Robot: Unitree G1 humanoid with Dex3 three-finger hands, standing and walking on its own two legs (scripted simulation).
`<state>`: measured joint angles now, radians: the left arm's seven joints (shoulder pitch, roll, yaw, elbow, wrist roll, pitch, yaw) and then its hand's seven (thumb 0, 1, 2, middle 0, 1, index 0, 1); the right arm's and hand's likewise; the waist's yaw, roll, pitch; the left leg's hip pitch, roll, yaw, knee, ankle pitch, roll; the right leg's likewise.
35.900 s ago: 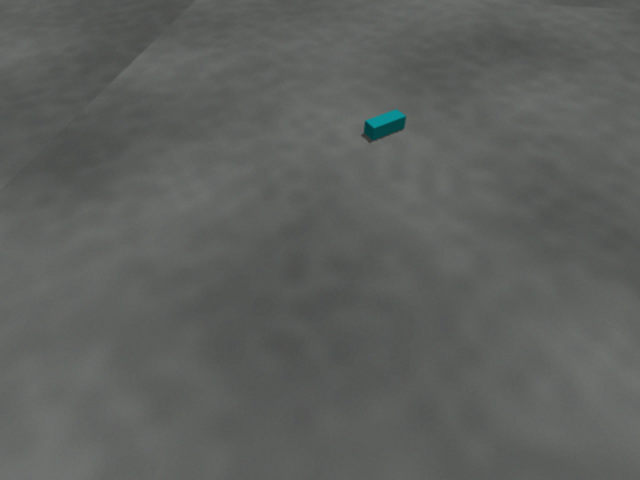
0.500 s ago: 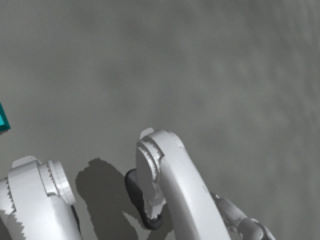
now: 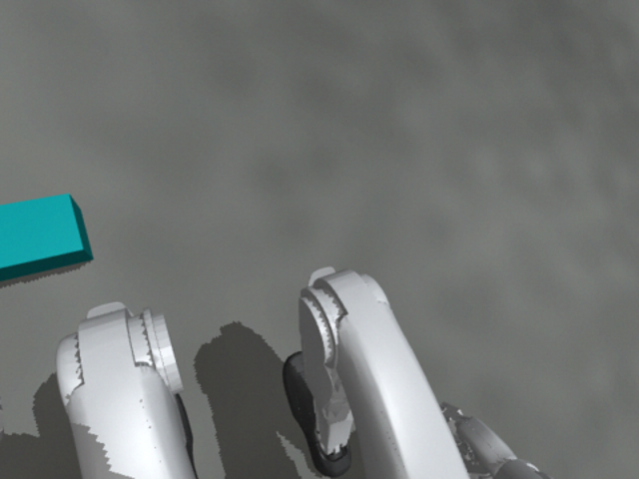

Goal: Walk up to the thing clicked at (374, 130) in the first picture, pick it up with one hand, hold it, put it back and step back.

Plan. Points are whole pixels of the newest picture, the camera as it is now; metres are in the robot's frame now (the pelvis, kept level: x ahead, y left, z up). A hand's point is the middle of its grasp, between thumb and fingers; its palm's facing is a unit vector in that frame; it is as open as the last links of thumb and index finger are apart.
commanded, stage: withdraw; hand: left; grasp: from above
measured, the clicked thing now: out of the picture +0.41 +0.36 -0.27
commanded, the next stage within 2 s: home in 0.52 s
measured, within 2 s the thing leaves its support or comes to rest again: neither
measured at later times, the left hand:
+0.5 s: hand out of the picture +0.39 +0.35 -0.08, palm faces -0.50 -0.13 -0.86, open 13.9 cm
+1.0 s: hand out of the picture +0.40 +0.35 -0.06, palm faces -0.29 -0.37 -0.88, open 11.6 cm
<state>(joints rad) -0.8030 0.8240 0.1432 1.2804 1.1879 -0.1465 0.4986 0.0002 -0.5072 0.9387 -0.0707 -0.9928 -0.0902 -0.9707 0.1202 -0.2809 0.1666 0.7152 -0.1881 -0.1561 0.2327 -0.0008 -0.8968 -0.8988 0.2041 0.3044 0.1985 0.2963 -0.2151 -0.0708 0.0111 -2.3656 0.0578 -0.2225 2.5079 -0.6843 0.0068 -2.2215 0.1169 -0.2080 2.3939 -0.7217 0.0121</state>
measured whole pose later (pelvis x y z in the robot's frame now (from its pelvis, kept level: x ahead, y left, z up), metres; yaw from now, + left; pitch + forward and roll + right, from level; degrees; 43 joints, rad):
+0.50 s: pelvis -0.02 -0.01 +0.06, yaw +5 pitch +31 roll -8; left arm -0.93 0.77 -0.01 1.34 1.15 -0.21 0.19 0.00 -0.47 0.98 -0.08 -0.99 -0.09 -0.98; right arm 0.16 -0.32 0.12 0.67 -0.10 -0.01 0.10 0.00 -0.89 -0.90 0.20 0.30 0.20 0.30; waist -0.20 -0.03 -0.06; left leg -2.22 0.05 -0.13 2.27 -0.61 0.01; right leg -2.11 0.09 -0.13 2.22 -0.67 0.00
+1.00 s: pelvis +0.00 +0.00 +0.07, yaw +6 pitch +35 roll -8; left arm -0.72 0.65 0.10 1.00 0.86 -0.05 0.18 0.00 0.04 0.87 -0.22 -0.59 -0.21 -0.60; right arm 0.19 -0.21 0.06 0.71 -0.06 -0.02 0.12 0.00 -0.90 -0.90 0.21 0.30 0.20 0.30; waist -0.15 0.02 -0.11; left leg -2.22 0.04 -0.12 2.25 -0.65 0.02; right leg -2.10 0.08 -0.12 2.20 -0.72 0.01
